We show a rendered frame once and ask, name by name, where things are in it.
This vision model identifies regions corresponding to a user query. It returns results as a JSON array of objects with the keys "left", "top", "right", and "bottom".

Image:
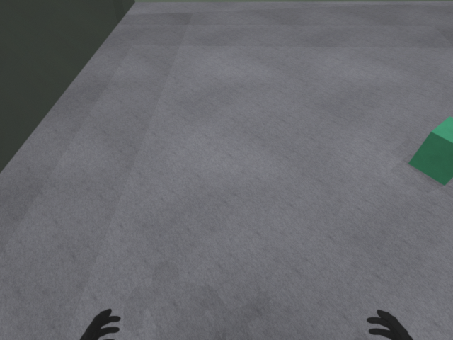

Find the carton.
[{"left": 409, "top": 116, "right": 453, "bottom": 186}]

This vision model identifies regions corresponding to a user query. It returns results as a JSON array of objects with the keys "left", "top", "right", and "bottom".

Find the left robot hand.
[{"left": 80, "top": 309, "right": 120, "bottom": 340}]

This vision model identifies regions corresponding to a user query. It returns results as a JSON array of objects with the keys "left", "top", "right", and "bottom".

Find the right robot hand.
[{"left": 367, "top": 310, "right": 413, "bottom": 340}]

